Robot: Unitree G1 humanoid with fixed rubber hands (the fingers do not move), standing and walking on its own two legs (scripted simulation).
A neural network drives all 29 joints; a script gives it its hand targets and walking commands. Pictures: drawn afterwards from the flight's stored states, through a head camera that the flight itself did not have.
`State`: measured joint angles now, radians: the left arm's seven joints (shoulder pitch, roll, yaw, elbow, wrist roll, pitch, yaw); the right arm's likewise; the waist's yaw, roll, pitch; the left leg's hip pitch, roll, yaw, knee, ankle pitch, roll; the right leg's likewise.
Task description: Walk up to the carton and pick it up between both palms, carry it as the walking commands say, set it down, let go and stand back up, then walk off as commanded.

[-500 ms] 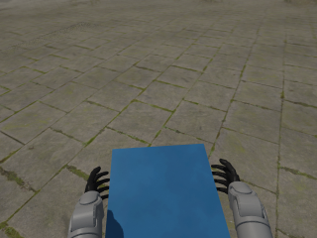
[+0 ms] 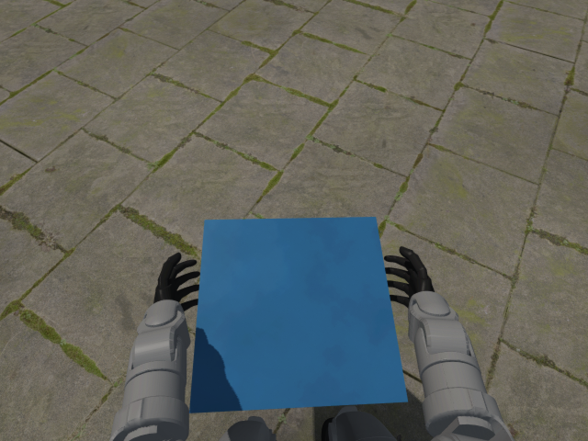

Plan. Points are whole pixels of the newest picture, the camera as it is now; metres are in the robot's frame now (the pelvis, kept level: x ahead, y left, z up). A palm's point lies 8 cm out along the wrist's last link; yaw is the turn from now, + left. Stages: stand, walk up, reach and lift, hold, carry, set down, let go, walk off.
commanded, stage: set down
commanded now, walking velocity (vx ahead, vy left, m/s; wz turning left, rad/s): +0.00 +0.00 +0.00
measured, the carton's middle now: (291, 320) +0.31 +0.02 -0.19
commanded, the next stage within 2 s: none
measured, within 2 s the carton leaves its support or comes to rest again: neither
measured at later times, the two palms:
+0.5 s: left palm (181, 306) +0.33 +0.21 -0.14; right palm (388, 302) +0.33 -0.15 -0.15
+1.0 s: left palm (194, 309) +0.35 +0.22 -0.23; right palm (374, 301) +0.37 -0.15 -0.24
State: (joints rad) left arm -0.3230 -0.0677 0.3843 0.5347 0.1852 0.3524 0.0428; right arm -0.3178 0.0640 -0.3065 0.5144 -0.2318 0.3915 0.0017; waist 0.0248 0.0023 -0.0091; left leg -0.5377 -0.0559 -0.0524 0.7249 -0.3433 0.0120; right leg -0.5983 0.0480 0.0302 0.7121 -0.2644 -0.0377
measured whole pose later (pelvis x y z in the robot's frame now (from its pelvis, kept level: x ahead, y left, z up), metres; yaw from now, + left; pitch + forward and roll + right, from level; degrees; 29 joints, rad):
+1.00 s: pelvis -0.07 +0.02 -0.17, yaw +0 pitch +37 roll -1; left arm -0.76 0.03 0.35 0.62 0.03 0.36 0.21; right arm -0.78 -0.08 -0.35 0.61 -0.16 0.41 -0.04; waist 0.04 0.02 -0.16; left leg -1.66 -0.11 -0.02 1.52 -0.50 0.03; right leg -1.69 0.07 0.04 1.46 -0.41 0.03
